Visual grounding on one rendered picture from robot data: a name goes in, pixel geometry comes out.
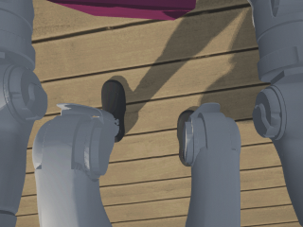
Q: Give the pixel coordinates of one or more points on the left robot upper arm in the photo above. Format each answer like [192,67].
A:
[22,101]

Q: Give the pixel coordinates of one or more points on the right robot upper arm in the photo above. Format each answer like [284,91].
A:
[278,115]

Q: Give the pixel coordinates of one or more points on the carton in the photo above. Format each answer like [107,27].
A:
[138,9]

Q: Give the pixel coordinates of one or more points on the left robot forearm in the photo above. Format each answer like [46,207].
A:
[16,29]

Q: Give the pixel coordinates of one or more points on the robot left shin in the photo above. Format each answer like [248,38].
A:
[106,118]

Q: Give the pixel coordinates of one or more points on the right robot foot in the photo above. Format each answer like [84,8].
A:
[183,117]

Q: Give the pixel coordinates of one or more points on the right robot forearm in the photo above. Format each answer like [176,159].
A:
[279,34]

